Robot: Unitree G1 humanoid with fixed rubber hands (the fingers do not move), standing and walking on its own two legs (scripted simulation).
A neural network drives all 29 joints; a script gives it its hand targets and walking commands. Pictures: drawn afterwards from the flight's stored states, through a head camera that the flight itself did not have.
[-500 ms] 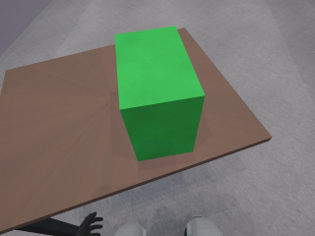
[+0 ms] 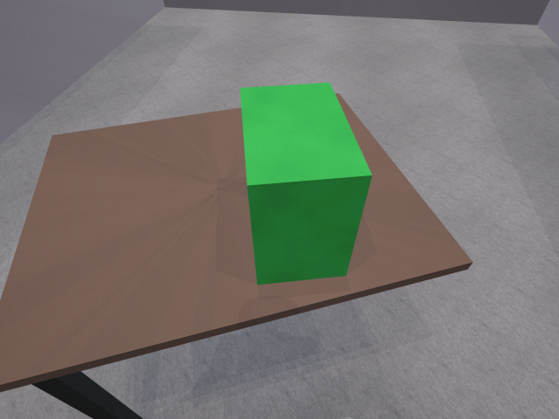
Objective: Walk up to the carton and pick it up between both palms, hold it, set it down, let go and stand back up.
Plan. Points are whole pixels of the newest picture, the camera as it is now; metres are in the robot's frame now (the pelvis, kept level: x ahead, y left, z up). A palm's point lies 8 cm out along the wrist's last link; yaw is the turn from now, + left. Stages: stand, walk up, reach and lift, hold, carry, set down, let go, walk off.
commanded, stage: walk up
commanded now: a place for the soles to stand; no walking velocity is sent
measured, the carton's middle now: (293, 183) +0.50 +0.02 +0.05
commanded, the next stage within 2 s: none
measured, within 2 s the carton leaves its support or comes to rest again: neither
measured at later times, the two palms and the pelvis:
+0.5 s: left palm out of the picture +0.08 +0.24 -0.13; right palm out of the picture -0.01 -0.27 -0.12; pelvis +0.02 -0.02 +0.00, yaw +1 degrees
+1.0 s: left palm out of the picture +0.09 +0.18 -0.12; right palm out of the picture +0.12 -0.33 -0.12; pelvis +0.03 -0.09 +0.00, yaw +11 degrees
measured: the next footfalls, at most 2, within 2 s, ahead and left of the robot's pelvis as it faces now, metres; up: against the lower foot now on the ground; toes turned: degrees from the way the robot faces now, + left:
left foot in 1.20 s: +0.03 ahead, +0.02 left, +0.00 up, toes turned +16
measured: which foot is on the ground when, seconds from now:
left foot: down 0.00-1.00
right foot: down 0.00-1.00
